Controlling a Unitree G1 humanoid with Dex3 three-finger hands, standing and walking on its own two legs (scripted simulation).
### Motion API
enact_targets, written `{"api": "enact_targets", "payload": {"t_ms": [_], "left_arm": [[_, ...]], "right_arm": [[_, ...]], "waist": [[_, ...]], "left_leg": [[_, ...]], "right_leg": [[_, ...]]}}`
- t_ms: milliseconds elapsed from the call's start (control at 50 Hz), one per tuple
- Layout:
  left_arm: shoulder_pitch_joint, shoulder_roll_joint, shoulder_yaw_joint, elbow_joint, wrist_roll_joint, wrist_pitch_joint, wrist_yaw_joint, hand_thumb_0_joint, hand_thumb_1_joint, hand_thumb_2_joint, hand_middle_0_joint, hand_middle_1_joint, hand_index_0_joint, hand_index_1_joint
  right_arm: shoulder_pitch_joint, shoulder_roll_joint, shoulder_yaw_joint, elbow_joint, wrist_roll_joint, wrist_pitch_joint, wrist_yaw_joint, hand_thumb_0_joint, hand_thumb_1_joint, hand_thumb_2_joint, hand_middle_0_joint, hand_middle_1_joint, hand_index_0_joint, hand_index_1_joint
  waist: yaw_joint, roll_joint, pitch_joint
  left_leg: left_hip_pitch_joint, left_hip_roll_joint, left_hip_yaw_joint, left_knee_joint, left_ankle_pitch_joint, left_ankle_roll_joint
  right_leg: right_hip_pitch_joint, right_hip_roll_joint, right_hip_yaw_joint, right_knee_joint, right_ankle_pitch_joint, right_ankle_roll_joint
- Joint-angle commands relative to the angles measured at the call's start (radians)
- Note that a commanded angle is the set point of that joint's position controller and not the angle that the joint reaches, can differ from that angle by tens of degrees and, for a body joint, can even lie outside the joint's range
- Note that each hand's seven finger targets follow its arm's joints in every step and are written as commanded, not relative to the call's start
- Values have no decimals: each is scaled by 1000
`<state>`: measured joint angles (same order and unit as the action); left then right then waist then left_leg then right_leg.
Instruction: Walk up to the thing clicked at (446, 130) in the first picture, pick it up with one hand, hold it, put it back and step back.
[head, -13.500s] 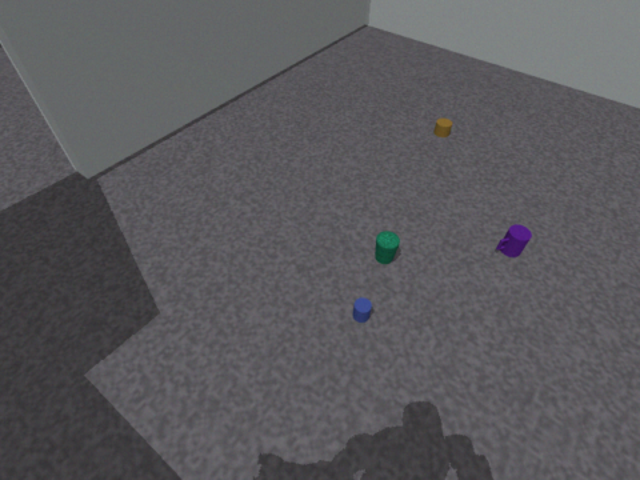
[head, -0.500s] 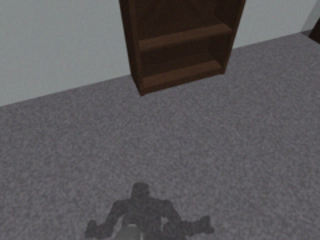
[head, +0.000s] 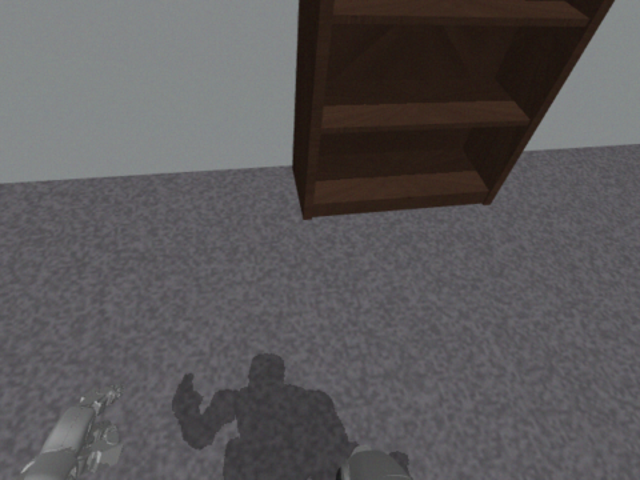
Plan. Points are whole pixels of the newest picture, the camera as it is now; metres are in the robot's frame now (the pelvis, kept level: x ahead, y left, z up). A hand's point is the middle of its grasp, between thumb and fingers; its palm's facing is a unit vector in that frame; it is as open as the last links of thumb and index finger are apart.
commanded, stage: walk up
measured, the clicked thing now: out of the picture +0.31 +1.41 -0.74
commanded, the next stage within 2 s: none
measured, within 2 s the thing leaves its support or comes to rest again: neither
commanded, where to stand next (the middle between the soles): +0.20 -0.03 m, yaw +77 degrees
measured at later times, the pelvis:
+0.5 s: pelvis +0.17 -0.07 -0.03, yaw +24 degrees
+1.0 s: pelvis +0.19 -0.13 -0.02, yaw +50 degrees
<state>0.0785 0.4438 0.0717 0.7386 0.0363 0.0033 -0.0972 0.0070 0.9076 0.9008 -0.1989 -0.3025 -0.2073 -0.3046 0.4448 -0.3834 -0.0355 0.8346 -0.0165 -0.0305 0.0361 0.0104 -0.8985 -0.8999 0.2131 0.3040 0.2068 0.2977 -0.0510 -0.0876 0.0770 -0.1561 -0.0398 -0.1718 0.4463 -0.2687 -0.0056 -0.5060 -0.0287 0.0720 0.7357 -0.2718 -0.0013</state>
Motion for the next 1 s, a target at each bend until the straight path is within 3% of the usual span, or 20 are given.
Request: {"api": "enact_targets", "payload": {"t_ms": [0,20,40,60,80,160,280,380,440,480,500,560,680,720,740,760,780,820,880,980], "left_arm": [[54,173,84,-66,-14,-39,16,0,900,900,-200,-300,-200,-300],[159,203,98,-41,-7,-46,29,0,900,900,-200,-300,-200,-300],[242,263,118,-27,10,-50,40,0,900,900,-200,-300,-200,-300],[253,312,120,-45,17,-57,50,0,900,900,-200,-300,-200,-300],[107,324,115,-67,15,-55,49,0,900,900,-200,-300,-200,-300],[21,192,70,-54,-9,-59,42,0,900,900,-200,-300,-200,-300],[88,176,56,-54,-15,-53,53,0,900,900,-200,-300,-200,-300],[113,190,52,-66,-24,-18,64,0,900,900,-200,-300,-200,-300],[146,183,39,-85,-37,-10,76,0,900,900,-200,-300,-200,-300],[223,134,31,-108,-53,5,85,0,900,900,-200,-300,-200,-300],[157,179,30,-110,-38,9,99,0,900,900,-200,-300,-200,-300],[190,184,32,-79,-39,9,96,0,900,900,-200,-300,-200,-300],[317,158,37,-5,-63,-8,140,0,900,900,-200,-300,-200,-300],[409,192,56,21,-51,-21,153,0,900,900,-200,-300,-200,-300],[403,269,76,6,-31,-30,161,0,900,900,-200,-300,-200,-300],[278,361,95,-44,-13,-33,164,0,900,900,-200,-300,-200,-300],[176,389,100,-69,-19,-31,165,0,900,900,-200,-300,-200,-300],[168,290,81,-44,-25,-41,172,0,900,900,-200,-300,-200,-300],[149,298,101,-49,-1,-53,167,0,900,900,-200,-300,-200,-300],[195,317,111,-55,17,-47,125,0,900,900,-200,-300,-200,-300]], "right_arm": [[-116,-301,-91,-127,-6,-33,-39,0,-900,-900,200,300,200,300],[-129,-258,-74,-132,-4,-31,-42,0,-900,-900,200,300,200,300],[-80,-182,-52,-127,-5,-29,-45,0,-900,-900,200,300,200,300],[-51,-128,-32,-135,5,-22,-46,0,-900,-900,200,300,200,300],[-37,-214,-59,-114,1,-15,-57,0,-900,-900,200,300,200,300],[-15,-250,-71,-46,12,-10,-11,0,-900,-900,200,300,200,300],[-152,-184,-51,-96,2,11,16,0,-900,-900,200,300,200,300],[-175,-186,-67,-141,6,29,9,0,-900,-900,200,300,200,300],[-47,-243,-98,-151,-14,34,-15,0,-900,-900,200,300,200,300],[-84,-339,-127,-223,-9,43,-43,0,-900,-900,200,300,200,300],[-88,-323,-132,-227,8,46,-53,0,-900,-900,200,300,200,300],[-191,-252,-102,-258,6,51,-66,0,-900,-900,200,300,200,300],[-285,-265,-122,-318,-58,59,-22,0,-900,-900,200,300,200,300],[-375,-246,-119,-367,-55,62,-12,0,-900,-900,200,300,200,300],[-363,-184,-98,-376,-49,65,-8,0,-900,-900,200,300,200,300],[-268,-149,-93,-353,-53,73,-11,0,-900,-900,200,300,200,300],[-236,-236,-129,-323,-62,93,-10,0,-900,-900,200,300,200,300],[-268,-249,-143,-285,-64,95,16,0,-900,-900,200,300,200,300],[-177,-247,-147,-248,-38,95,48,0,-900,-900,200,300,200,300],[-256,-215,-127,-208,-10,83,42,0,-900,-900,200,300,200,300]], "waist": [[136,208,-66],[202,153,-114],[239,-44,-175],[220,-205,-231],[159,-205,-163],[73,-130,-37],[94,-59,-1],[98,-41,-59],[6,82,-186],[10,349,-283],[-4,232,-250],[52,162,-130],[60,288,-171],[136,199,-209],[153,-16,-178],[86,-207,-147],[58,-163,-122],[49,2,-28],[48,-110,-95],[134,-194,-105]], "left_leg": [[-247,161,-206,-38,29,146],[-339,102,-155,114,40,104],[-493,-5,-39,382,-105,76],[-611,-55,66,623,-311,53],[-632,5,124,730,-243,41],[-464,115,111,635,-37,38],[-355,93,213,324,92,9],[-192,42,286,199,146,34],[135,26,200,62,143,135],[353,399,-401,20,623,387],[244,430,-428,-43,542,401],[22,227,-104,17,481,206],[-237,132,-129,139,626,214],[-406,53,-139,261,442,153],[-533,-65,-46,427,162,82],[-559,-101,62,647,-281,11],[-509,-8,13,795,-297,5],[-500,9,-12,861,-153,-14],[-498,49,56,814,-82,-40],[-406,52,183,470,-258,-41]], "right_leg": [[381,-9,13,-219,26,-44],[554,-16,24,-255,27,-71],[733,-140,173,-332,-164,-91],[762,-406,479,-466,-435,-131],[594,-473,620,-598,-612,-186],[379,-243,159,-520,-239,-158],[393,-249,-106,-432,443,-128],[387,-257,-209,-231,559,-39],[235,-203,-254,196,543,33],[-164,11,-186,646,-378,121],[-143,-51,-56,668,-361,87],[-40,-96,-41,420,-290,25],[197,-12,-138,103,-100,-11],[388,-22,-108,-102,88,-39],[415,-216,123,-277,111,-95],[282,-556,390,-394,169,-196],[173,-643,496,-422,116,-317],[114,-469,208,-371,78,-239],[262,-370,25,-312,-9,-188],[338,-352,-85,-313,-253,-177]]}}
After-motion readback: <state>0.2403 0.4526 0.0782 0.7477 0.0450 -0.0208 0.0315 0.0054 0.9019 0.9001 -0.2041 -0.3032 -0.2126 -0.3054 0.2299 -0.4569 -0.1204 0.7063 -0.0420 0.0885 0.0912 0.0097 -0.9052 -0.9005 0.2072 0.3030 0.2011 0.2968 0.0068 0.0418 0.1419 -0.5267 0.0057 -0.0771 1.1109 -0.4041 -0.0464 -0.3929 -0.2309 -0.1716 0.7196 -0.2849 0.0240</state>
